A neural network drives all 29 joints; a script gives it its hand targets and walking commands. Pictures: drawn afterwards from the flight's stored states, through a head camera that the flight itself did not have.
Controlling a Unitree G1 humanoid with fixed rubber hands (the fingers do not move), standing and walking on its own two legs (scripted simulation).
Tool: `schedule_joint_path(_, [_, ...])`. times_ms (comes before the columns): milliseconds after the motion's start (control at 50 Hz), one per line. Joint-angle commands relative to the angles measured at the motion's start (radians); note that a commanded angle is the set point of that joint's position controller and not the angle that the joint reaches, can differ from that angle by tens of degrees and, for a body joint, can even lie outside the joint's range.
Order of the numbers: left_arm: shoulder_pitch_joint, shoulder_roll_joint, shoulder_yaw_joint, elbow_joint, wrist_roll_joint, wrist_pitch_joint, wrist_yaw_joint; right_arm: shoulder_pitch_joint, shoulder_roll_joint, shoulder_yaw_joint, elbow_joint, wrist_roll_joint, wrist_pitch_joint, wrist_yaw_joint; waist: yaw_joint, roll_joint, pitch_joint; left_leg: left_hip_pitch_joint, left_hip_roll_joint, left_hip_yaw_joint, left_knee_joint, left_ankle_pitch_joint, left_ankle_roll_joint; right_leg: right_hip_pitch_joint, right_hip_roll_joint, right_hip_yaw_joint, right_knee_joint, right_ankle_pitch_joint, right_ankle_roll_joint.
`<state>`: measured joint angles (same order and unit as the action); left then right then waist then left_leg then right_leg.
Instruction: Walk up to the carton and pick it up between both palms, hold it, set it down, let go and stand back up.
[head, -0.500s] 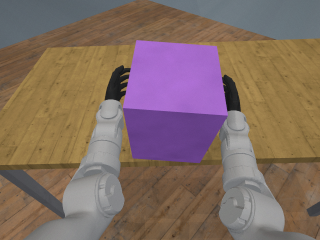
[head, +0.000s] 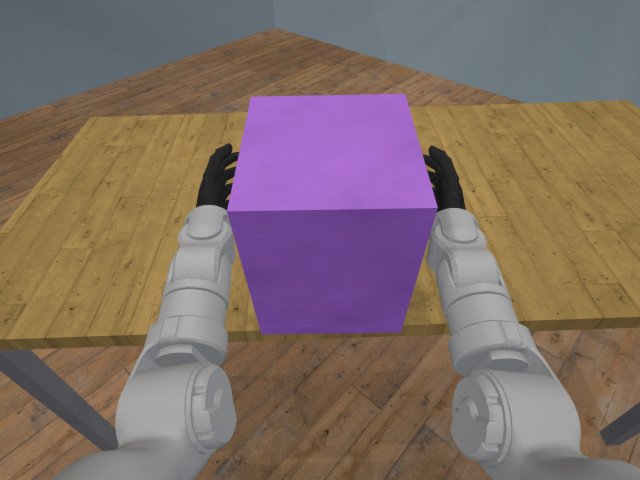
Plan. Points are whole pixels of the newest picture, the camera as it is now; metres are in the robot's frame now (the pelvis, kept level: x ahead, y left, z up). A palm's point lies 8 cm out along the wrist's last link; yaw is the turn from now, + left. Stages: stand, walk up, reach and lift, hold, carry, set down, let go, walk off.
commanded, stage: reach and lift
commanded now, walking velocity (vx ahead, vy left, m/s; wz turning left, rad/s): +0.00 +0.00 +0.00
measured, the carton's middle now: (329, 220) +0.43 +0.00 +0.12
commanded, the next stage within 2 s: none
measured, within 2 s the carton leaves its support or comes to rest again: neither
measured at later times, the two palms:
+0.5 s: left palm (207, 194) +0.39 +0.14 +0.20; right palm (460, 196) +0.39 -0.15 +0.19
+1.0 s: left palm (193, 182) +0.36 +0.14 +0.24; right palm (474, 184) +0.36 -0.15 +0.23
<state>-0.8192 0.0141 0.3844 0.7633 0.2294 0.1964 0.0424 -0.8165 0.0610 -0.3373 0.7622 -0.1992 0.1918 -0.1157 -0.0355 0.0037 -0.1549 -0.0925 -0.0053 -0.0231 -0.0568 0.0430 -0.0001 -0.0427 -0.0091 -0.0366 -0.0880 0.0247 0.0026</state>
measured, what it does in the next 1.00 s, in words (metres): stands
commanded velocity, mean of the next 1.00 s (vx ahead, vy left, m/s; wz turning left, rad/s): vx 0.00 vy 0.00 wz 0.00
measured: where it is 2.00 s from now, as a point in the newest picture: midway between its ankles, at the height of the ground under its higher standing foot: outside the picture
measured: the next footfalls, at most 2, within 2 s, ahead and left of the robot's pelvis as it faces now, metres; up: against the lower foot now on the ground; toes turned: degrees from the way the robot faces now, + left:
none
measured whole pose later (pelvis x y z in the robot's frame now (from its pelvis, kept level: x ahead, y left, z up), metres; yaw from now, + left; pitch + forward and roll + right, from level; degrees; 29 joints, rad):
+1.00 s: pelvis -0.02 +0.00 +0.00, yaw -3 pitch -2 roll +0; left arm -0.79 -0.02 0.36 0.15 0.27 0.85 0.00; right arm -0.86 -0.07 -0.05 0.46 0.18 0.60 -0.23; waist -0.05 0.00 -0.05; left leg 0.03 0.00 0.02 -0.02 0.02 0.00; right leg 0.05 0.00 0.02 -0.02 0.00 0.01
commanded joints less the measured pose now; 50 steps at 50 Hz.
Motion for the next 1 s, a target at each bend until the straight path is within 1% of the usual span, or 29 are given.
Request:
schedule_joint_path(0, [-0.566,-0.445,-0.271,-0.125,-0.037,0.018,-0.185,-0.58,0.447,0.294,-0.117,0.055,-0.006,0.101,-0.003,0.016,-0.34,0.153,-0.044,0.012,0.084,0.27,0.007,0.213,0.048,0.019,0.084,0.292,-0.004])
schedule_joint_path(100, [-0.588,-0.445,-0.276,-0.185,-0.05,0.073,-0.187,-0.626,0.433,0.313,-0.169,0.078,0.028,0.09,-0.007,0.009,-0.357,0.169,-0.037,0.014,0.081,0.256,0.013,0.217,0.046,0.023,0.082,0.266,-0.005])
schedule_joint_path(200, [-0.618,-0.453,-0.306,-0.245,-0.069,0.119,-0.176,-0.66,0.437,0.353,-0.204,0.117,0.057,0.076,-0.008,0.012,-0.399,0.184,-0.034,0.016,0.085,0.246,0.017,0.215,0.041,0.026,0.093,0.251,-0.006])
schedule_joint_path(360, [-0.62,-0.455,-0.328,-0.314,-0.084,0.217,-0.157,-0.675,0.42,0.405,-0.227,0.202,0.112,0.048,-0.002,0.015,-0.375,0.206,-0.028,0.015,0.108,0.215,0.015,0.169,0.039,0.034,0.1,0.181,0.005])
schedule_joint_path(560, [-0.607,-0.463,-0.351,-0.421,-0.096,0.351,-0.153,-0.691,0.37,0.459,-0.301,0.312,0.179,0.006,-0.007,0.019,-0.34,0.248,-0.023,0.019,0.13,0.226,0.003,0.14,0.044,0.046,0.103,0.138,0.013])
schedule_joint_path(820, [-0.565,-0.447,-0.371,-0.626,-0.094,0.56,-0.177,-0.682,0.315,0.521,-0.459,0.423,0.29,-0.045,-0.012,0.021,-0.292,0.294,-0.014,0.025,0.123,0.229,-0.003,0.14,0.044,0.058,0.106,0.098,0.034])
schedule_joint_path(980, [-0.557,-0.437,-0.383,-0.734,-0.103,0.678,-0.2,-0.675,0.297,0.551,-0.539,0.479,0.371,-0.074,-0.021,0.019,-0.279,0.317,-0.009,0.028,0.112,0.238,-0.005,0.157,0.044,0.063,0.109,0.105,0.047])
